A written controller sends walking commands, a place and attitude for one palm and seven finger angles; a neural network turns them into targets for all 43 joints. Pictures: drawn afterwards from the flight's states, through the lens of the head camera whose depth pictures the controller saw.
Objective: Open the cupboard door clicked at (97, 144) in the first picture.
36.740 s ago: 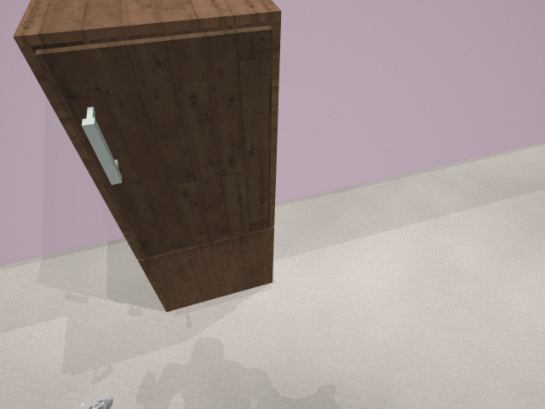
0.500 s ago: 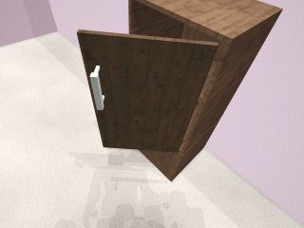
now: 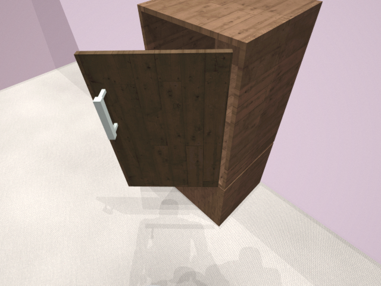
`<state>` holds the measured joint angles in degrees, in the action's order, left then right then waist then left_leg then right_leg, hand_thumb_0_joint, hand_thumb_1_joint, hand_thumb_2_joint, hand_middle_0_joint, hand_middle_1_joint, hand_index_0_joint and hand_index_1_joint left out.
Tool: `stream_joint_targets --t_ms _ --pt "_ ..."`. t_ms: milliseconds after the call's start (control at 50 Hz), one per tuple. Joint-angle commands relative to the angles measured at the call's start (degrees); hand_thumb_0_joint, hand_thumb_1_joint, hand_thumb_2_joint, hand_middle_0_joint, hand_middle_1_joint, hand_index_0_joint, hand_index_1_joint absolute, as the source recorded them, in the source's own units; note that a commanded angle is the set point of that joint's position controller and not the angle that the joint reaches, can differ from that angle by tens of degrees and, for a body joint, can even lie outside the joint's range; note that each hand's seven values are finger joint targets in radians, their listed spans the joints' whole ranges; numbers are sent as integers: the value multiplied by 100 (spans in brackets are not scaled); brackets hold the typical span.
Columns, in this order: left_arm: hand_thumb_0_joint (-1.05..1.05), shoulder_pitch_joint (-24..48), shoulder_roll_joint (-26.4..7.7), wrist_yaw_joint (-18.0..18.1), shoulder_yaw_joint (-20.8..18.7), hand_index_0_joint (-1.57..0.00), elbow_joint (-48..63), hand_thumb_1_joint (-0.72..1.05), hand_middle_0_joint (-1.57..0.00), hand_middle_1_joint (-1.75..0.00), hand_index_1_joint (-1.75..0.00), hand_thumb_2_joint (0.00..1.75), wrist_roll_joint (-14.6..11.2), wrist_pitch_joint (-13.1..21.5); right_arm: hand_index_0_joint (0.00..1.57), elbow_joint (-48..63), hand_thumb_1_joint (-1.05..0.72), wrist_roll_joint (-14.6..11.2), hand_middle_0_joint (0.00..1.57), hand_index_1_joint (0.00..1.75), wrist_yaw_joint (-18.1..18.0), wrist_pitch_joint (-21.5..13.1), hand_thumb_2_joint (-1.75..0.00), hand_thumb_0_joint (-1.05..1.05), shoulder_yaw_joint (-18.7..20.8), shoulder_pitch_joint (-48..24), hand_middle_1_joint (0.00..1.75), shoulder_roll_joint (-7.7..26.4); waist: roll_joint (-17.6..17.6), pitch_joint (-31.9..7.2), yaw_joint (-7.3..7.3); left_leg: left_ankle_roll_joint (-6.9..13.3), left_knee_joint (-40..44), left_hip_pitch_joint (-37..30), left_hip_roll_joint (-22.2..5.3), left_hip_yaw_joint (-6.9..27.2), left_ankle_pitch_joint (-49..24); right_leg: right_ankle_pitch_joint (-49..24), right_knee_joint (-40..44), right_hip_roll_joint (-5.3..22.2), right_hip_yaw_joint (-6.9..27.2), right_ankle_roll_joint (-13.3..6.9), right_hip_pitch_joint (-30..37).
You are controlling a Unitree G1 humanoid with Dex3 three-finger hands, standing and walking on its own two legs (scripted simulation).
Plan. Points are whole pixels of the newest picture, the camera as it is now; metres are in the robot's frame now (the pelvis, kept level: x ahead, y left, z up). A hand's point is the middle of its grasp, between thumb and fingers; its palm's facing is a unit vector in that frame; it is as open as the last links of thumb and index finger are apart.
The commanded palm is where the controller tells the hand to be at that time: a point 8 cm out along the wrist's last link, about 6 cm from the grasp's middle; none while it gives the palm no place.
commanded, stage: come to a stop and stand still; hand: left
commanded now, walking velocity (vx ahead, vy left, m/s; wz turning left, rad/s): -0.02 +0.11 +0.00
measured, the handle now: (107, 115) +0.54 +0.27 +0.05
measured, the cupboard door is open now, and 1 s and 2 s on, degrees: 44 44 44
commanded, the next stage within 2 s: look again from close up in 0.08 s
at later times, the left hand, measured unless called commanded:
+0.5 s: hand out of the picture +0.04 +0.27 -0.20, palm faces +0.06 -0.97 -0.22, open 7.4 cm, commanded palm none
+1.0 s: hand (34, 281) +0.13 +0.31 -0.01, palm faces +0.23 -0.96 -0.13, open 7.6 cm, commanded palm +0.08 +0.36 -0.06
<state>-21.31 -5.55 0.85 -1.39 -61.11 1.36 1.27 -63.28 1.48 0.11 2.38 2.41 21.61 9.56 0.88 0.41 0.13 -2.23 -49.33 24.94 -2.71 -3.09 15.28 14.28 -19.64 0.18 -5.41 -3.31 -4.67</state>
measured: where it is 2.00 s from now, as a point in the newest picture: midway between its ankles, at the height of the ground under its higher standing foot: outside the picture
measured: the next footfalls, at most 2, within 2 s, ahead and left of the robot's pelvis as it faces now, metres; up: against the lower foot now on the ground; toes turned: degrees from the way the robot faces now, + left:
left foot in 0.22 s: +0.06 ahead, +0.16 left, +0.00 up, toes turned +3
right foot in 0.98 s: +0.04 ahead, -0.01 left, +0.01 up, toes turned +1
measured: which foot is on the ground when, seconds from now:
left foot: up 0.00-0.20, down 0.22-1.00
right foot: down 0.00-0.84, up 0.86-0.96, down 0.98-1.00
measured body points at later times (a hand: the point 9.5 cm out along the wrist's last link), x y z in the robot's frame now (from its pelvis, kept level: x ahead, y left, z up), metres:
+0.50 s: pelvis +0.02 +0.08 -0.02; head +0.01 +0.10 +0.43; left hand +0.04 +0.32 -0.18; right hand +0.14 -0.15 -0.14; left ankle +0.02 +0.15 -0.75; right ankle -0.04 -0.08 -0.75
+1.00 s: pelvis -0.09 +0.11 -0.03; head -0.09 +0.11 +0.42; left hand +0.12 +0.36 +0.00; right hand +0.00 -0.14 -0.14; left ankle +0.02 +0.16 -0.74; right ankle -0.01 -0.01 -0.75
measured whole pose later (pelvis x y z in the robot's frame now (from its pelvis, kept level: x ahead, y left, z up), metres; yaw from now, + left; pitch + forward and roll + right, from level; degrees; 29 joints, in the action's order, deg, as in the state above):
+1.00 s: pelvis -0.09 +0.11 -0.03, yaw +2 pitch -2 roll +0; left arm -21.0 -13.4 4.3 -6.0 -4.8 -8.5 10.6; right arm -45.1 -2.6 -2.9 -15.8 -1.8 21.0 13.0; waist -0.7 -0.3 -2.9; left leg 2.4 -36.7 25.1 4.6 -4.3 15.0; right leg 23.4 -39.8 1.1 -2.3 -1.1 -23.4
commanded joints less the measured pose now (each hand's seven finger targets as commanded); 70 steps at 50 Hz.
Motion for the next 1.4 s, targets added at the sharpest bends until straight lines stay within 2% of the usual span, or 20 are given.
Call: stream_joint_targets --t_ms 0,120,160,240,280,440,780,800,820,840,860,940,1040,1100,1120,1200,1260,1320,1360,1380 --pt "0 -487 -962 118 -223 -20 90 90 -20 -30 -30 90 -13 96 20 515 -90 -34 20 30 -36 -129 -90 0 27 -562 30 265 -775 485 269 -87 265 822 -88 37 415 -1696 538 1838 1374 -722 315" --pt "0 -346 -945 137 -207 -20 -96 90 -20 -30 -30 90 -5 25 20 413 -90 -114 20 30 -101 -233 -90 0 -75 -466 30 6 -951 91 93 24 2249 -1164 225 -235 -291 -2455 -306 1331 929 -388 -361" --pt "0 29 -1318 233 -139 -20 468 90 -20 -30 -30 90 12 179 20 1062 -90 32 20 30 -58 -370 -90 0 55 -473 30 612 742 -103 -220 310 1826 -1452 -78 371 -736 -368 -588 961 778 -15 -1171" --pt "0 -658 -828 254 -32 -20 257 90 -20 -30 -30 90 40 195 20 1091 -90 25 20 30 -151 -373 -90 0 -26 -496 30 448 -1398 -302 16 427 1696 -938 -143 375 -1043 -3017 -641 957 966 -19 -449" --pt "0 -628 -996 279 -89 -20 336 90 -20 -30 -30 90 60 110 20 1106 -90 -48 20 30 -178 -400 -90 0 4 -568 30 472 -803 -351 21 457 1704 -966 -54 249 -2045 -4137 -1186 896 656 88 -82" --pt "0 -430 -983 283 -38 -20 854 90 -20 -30 -30 90 22 -116 20 1163 -90 -35 20 30 -228 -382 -90 0 77 -685 30 811 402 -143 86 694 1873 -1626 -495 579 -4099 -943 -1151 402 326 284 -764" --pt "0 -35 -1059 309 114 -20 712 90 -20 -30 -30 90 82 -176 20 1355 -90 -111 20 30 -114 -290 -90 0 -39 -700 30 1184 -46 851 -14 362 3061 -348 -544 896 -214 55 -973 386 325 357 -882" --pt "0 4286 -2953 487 -1667 -20 9940 88 -20 -32 -32 89 -910 1130 20 3278 -90 -480 20 30 -235 -1341 -90 0 159 -705 30 1507 1182 -2459 -476 -201 2908 -2733 -163 1334 -798 -739 -1232 31 18 192 -1368" --pt "0 1016 -2551 572 -1122 -20 8553 85 -20 -33 -33 88 -508 931 20 2839 -90 -406 20 30 -417 -1948 -90 0 -192 -879 30 1130 1794 -2195 6 -576 3302 -3334 -719 1975 -578 559 -2023 67 242 198 -2110" --pt "0 908 -2340 831 -973 -21 8049 83 -21 -34 -34 87 -541 726 20 2398 -90 -412 20 30 -465 -2113 -90 0 -205 -982 30 1189 1653 -1845 -6 -767 3634 -2555 -553 1958 882 609 -2255 42 251 233 -2294" --pt "0 -800 -363 756 258 -21 6239 81 -21 -36 -36 86 -822 142 20 2163 -90 -554 20 30 -385 -2093 -90 0 -203 -915 30 913 720 -573 -222 -582 3768 -1559 -509 1782 1740 618 -2465 39 147 272 -2472" --pt "0 626 -1073 262 -558 -21 5750 71 -21 -42 -42 82 -1116 1357 20 2676 -90 -425 20 30 -350 -2214 -90 0 -92 -954 30 1356 -421 609 -453 132 1728 243 273 742 1761 1679 -1445 -70 -69 258 -3074" --pt "0 33 -1680 -1663 -1622 -22 3771 60 -22 -50 -50 77 -1728 2939 20 3398 -90 -346 20 30 -133 -2082 -90 0 117 -1183 30 1449 -1502 -889 202 189 -493 2443 408 352 1498 3228 -2688 67 797 128 -3929" --pt "0 957 -2202 -2153 -1721 -23 4728 53 -23 -54 -54 74 -1858 2305 20 4242 -90 -508 20 30 -159 -1849 -90 0 60 -1702 30 1611 -638 -1472 469 327 -454 2544 508 122 1805 3563 -2744 132 1066 174 -3450" --pt "0 758 -1973 -722 -925 -15 3619 -50 -15 -30 -30 30 -39 1103 20 3190 -90 -70 20 30 -306 -1168 -90 0 232 -968 30 1555 253 -2329 -105 454 -858 1605 75 690 2192 3619 -1838 1177 1581 -127 -2003" --pt "0 1822 -2208 84 -746 -15 4116 -50 -15 -30 -30 30 374 -393 20 2945 -90 79 20 30 -279 -158 -90 0 408 -837 30 1661 -2005 -17 -403 267 -4363 421 423 428 1476 6151 1199 2236 3432 -601 -5182" --pt "0 2867 -1949 51 -544 -15 3789 -50 -15 -30 -30 30 381 -602 20 2357 -90 78 20 30 -157 44 -90 0 294 352 30 1219 -823 1434 -1182 511 -2280 -1478 42 561 1532 4207 108 1500 1231 -49 -7028" --pt "0 1767 -1108 84 -128 -15 2789 -50 -15 -30 -30 30 132 -578 20 2095 -90 71 20 30 -109 8 -90 0 9 509 30 552 2356 1758 -777 555 1945 503 114 1208 1946 2415 -4448 65 153 365 -4642" --pt "0 754 -929 50 -198 -15 2611 -50 -15 -30 -30 30 83 -466 20 2473 -90 74 20 30 -255 -124 -90 0 -54 -538 30 739 2133 1014 131 951 3221 1668 -589 2694 1194 1425 -7137 -356 799 588 -3498" --pt "0 566 -1146 39 -349 -15 2415 -50 -15 -30 -30 30 173 -579 20 2640 -90 38 20 30 -279 -161 -90 0 24 -913 30 1216 2481 162 181 824 3721 1369 -915 4191 3483 1381 -7727 -561 1111 635 -3744"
